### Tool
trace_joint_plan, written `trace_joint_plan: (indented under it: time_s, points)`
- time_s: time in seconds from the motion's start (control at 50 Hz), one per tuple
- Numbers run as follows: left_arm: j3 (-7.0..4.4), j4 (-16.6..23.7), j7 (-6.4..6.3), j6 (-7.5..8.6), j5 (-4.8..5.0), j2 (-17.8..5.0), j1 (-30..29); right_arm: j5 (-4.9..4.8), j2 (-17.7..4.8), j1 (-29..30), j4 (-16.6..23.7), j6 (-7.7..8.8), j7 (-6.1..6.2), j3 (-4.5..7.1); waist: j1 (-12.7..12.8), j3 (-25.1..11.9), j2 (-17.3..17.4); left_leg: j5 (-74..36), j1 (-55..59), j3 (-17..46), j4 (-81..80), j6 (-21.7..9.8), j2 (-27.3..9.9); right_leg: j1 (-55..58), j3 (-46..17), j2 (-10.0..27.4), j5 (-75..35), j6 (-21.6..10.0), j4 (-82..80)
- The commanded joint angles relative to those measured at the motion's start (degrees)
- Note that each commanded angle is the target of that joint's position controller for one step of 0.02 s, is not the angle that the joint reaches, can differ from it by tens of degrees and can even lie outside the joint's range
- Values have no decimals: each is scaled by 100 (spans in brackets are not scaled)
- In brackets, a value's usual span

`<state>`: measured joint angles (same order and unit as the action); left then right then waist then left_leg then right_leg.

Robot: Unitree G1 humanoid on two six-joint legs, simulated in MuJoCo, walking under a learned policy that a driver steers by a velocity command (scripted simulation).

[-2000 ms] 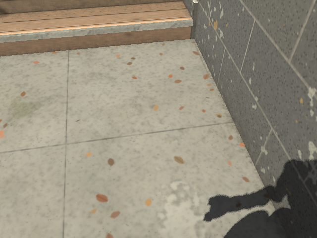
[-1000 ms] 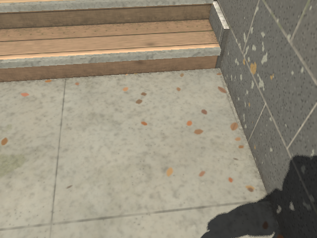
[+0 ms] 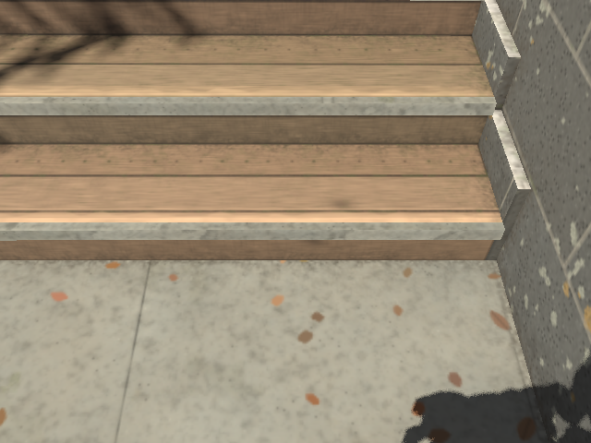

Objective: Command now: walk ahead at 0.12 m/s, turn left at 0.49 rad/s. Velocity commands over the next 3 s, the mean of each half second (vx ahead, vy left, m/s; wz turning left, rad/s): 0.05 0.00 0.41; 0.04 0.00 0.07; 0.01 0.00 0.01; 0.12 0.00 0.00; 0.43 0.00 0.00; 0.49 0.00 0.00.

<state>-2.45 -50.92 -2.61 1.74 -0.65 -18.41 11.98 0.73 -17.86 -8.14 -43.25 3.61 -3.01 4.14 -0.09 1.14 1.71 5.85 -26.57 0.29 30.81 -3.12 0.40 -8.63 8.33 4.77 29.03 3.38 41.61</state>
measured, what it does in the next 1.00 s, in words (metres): steps on the spot: right foot, then left foot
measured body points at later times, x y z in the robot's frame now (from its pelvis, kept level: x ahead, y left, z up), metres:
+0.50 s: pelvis +0.08 +0.00 +0.02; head +0.10 -0.01 +0.47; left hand +0.10 +0.29 -0.10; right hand +0.30 -0.22 -0.09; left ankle +0.10 +0.09 -0.71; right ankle +0.12 -0.12 -0.72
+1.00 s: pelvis +0.09 +0.03 +0.02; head +0.10 +0.05 +0.47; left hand +0.13 +0.31 -0.11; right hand +0.28 -0.18 -0.10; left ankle +0.04 +0.13 -0.72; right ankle +0.12 -0.12 -0.72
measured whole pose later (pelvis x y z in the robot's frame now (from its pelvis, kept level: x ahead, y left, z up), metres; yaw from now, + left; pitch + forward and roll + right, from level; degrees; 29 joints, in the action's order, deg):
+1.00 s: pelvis +0.09 +0.03 +0.02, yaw +14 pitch -2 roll -1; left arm -1.1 -51.2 -0.8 1.5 -1.0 -14.8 9.9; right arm -0.2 -12.7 -9.5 -47.9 -1.2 1.8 1.9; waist 1.4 2.0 -0.6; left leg 18.1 -9.8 2.6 29.6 -1.9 2.1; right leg -9.5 -2.0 2.2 15.7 3.5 26.7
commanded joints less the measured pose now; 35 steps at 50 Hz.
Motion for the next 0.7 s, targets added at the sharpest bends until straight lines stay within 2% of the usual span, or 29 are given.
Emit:
trace_joint_plan:
  time_s: [0.02,0.04,0.06,0.08,0.1,0.12,0.14,0.16,0.2,0.22,0.24,0.26,0.32,0.34,0.38,0.42,0.44,0.46,0.48,0.5,0.52,0.56,0.58,0.6,0.62,0.64,0.66,0.68,0.7]
  points:
    - [52,381,139,132,-174,-264,1070,-13,-1546,-1123,341,4,58,322,83,-2465,756,-6607,3748,3347,67,-1905,-2215,-2361,-1306,-664,1604,162,4069]
    - [-65,614,148,142,192,-618,597,-50,-1368,-939,376,-38,27,374,-56,-2385,630,-3946,3526,3426,-506,-2003,-2101,-2973,-1451,-632,884,40,4104]
    - [-114,676,73,99,214,-747,12,-190,-1136,-581,399,-73,60,319,-86,-1623,128,-1835,2818,3060,-846,-1560,-1703,-3229,-1400,-305,296,-82,3563]
    - [-138,666,6,-13,156,-770,-278,-267,-834,-290,453,-168,171,222,-25,-1104,23,-556,2024,2824,-1215,-1246,-1460,-3032,-1456,-193,-133,-142,3173]
    - [-143,679,-33,-100,88,-740,-328,-225,-705,-156,487,-237,233,156,96,-882,185,-84,1414,2565,-1399,-1063,-1186,-2610,-1489,-178,-366,-183,2767]
    - [-158,679,-65,-110,20,-706,-254,-138,-825,-30,505,-302,294,192,201,-662,363,137,1107,2380,-1501,-933,-977,-2373,-1403,-269,-562,-176,2428]
    - [-152,639,-55,-87,-53,-662,-139,-68,-908,-51,531,-317,348,220,218,-688,533,-153,1017,2220,-1499,-895,-851,-2177,-1376,-363,-713,-146,2186]
    - [-136,649,-24,-12,-27,-516,-139,-89,-908,-131,517,-335,423,245,217,-667,529,-377,1026,2064,-1422,-902,-762,-2140,-1301,-457,-688,-90,1886]
    - [-123,660,1,56,-13,-423,-234,-124,-944,-269,529,-389,532,279,142,-795,478,-503,1273,2153,-1345,-938,-773,-2203,-1345,-563,-788,26,1430]
    - [-129,687,26,26,-36,-384,-289,-159,-964,-267,566,-408,554,303,127,-843,409,-371,1234,2149,-1343,-1032,-796,-2170,-1382,-532,-940,90,1277]
    - [-134,680,31,12,15,-346,-328,-161,-864,-202,602,-445,581,276,115,-819,442,-132,1214,2149,-1372,-1048,-791,-2152,-1336,-512,-1014,113,1149]
    - [-141,670,27,-20,4,-386,-315,-155,-831,-179,627,-461,603,266,104,-790,526,27,1113,2113,-1405,-1022,-744,-2046,-1325,-492,-1120,137,1036]
    - [-150,670,47,-26,7,-369,-333,-97,-691,-181,627,-496,603,218,52,-721,640,184,1013,2165,-1377,-971,-706,-1707,-1269,-459,-1120,140,645]
    - [-145,638,44,-27,28,-346,-322,-98,-562,-213,601,-491,594,170,7,-708,660,-54,1091,2147,-1297,-942,-700,-1583,-1250,-447,-1051,124,439]
    - [-165,624,27,19,42,-385,-206,-167,-573,-178,633,-463,515,156,13,-719,700,-540,1269,2299,-1130,-904,-740,-1283,-1188,-455,-897,44,-59]
    - [-160,543,100,70,60,-333,34,-161,-467,-33,738,-475,498,88,133,-730,640,-928,1440,2374,-888,-823,-716,-771,-1145,-424,-1351,-73,-1083]
    - [-152,475,149,106,31,-286,221,-199,-398,-35,725,-491,506,50,271,-694,511,-947,1369,2281,-733,-646,-567,-269,-1106,-389,-2086,-179,-1951]
    - [-173,473,183,124,-77,-501,217,-197,-280,-255,692,-480,519,15,138,-673,35,-316,1180,1989,-333,-328,-241,108,-1547,81,-2743,-346,-2187]
    - [-213,603,173,88,-158,-851,-217,-152,-121,-690,707,-455,494,-16,-348,-629,-1311,1479,725,1234,312,47,501,235,-2554,969,-4118,-911,-2230]
    - [-152,671,169,71,-247,-556,-387,-55,-449,-307,790,-428,495,43,-125,-523,-1653,2421,747,907,918,283,540,-383,-3047,1493,-4010,-1634,-2508]
    - [-125,759,163,79,-189,-486,-578,-69,-682,-184,780,-416,485,104,-55,-447,-1400,2419,796,772,1452,431,354,-445,-2961,1441,-3685,-1733,-2541]
    - [-129,745,103,45,-16,-489,-539,-116,-437,-29,701,-463,492,68,58,-341,-1097,2268,398,620,1813,663,166,-60,-2576,1079,-3449,-1492,-2389]
    - [-102,680,83,30,35,-418,-408,-122,-222,-80,639,-477,470,-6,73,-370,-966,2101,340,588,1540,725,-32,125,-2459,955,-2823,-1361,-2421]
    - [-113,596,76,-19,81,-452,-240,-160,28,-5,608,-465,437,-97,147,-233,-986,1943,416,363,1048,733,-26,93,-2292,703,-1878,-1240,-2523]
    - [-101,588,73,-59,73,-437,-234,-178,157,176,611,-442,426,-143,215,-7,-1061,1743,632,219,537,712,8,-110,-2159,527,-1481,-1168,-2541]
    - [-74,605,75,-79,49,-395,-297,-169,202,192,565,-418,431,-152,158,66,-1069,1332,1003,77,-127,660,58,-268,-2013,397,-1472,-1110,-2440]
    - [-50,597,95,-64,21,-355,-245,-144,145,149,490,-413,444,-127,116,52,-1020,845,1421,-36,-730,610,144,-359,-1883,283,-1829,-1041,-2307]
    - [-42,557,132,-5,1,-338,-98,-101,-23,101,462,-420,462,-83,121,-62,-948,367,1797,74,-927,552,82,-398,-1839,255,-2359,-930,-2185]
    - [-25,531,183,85,-22,-296,8,-69,-275,50,502,-428,492,-40,140,-263,-725,-456,2134,411,-828,453,-213,-432,-1762,211,-2809,-749,-2023]
Next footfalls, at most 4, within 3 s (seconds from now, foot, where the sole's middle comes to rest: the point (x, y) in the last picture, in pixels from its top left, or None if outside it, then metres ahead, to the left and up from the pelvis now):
0.46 right None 0.16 -0.11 -0.75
0.70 left None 0.08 0.13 -0.75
2.02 right None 0.22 -0.09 -0.75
2.52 left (209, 410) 0.54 0.22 -0.75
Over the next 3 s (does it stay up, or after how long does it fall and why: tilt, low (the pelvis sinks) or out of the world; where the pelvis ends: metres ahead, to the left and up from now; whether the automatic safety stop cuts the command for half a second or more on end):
stays up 0.63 0.14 0.01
